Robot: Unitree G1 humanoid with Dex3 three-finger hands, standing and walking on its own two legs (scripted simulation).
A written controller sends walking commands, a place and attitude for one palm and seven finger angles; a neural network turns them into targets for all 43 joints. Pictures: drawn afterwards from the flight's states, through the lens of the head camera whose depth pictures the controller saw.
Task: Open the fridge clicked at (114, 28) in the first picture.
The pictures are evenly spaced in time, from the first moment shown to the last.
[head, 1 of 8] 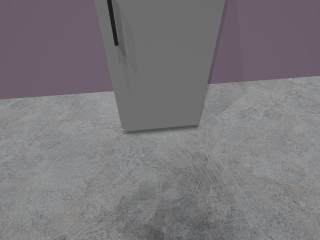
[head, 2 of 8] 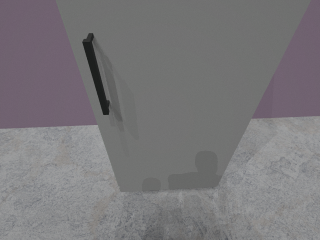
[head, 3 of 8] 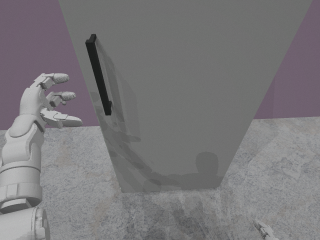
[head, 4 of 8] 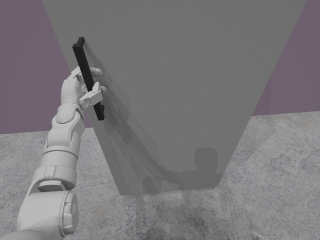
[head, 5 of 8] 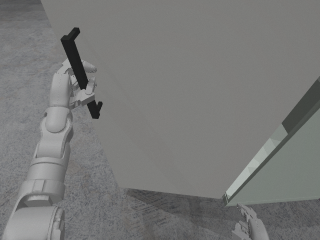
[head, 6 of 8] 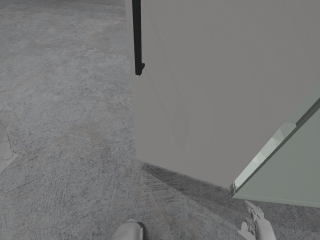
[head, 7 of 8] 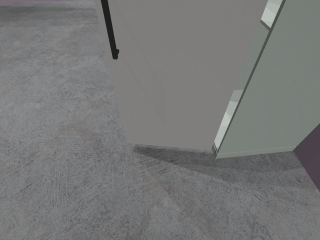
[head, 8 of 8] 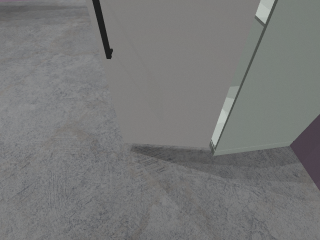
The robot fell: no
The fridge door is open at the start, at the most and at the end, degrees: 0 86 78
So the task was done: yes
